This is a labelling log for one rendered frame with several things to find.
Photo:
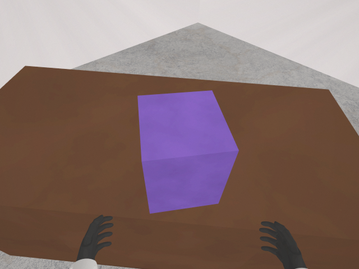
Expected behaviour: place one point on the right robot hand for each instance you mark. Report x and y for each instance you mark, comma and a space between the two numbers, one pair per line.
287, 250

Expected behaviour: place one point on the carton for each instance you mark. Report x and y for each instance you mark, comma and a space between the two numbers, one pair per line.
187, 149

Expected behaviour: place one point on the left robot hand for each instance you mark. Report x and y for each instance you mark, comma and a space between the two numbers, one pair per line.
89, 247

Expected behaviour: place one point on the pedestal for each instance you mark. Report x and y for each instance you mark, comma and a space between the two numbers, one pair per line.
70, 151

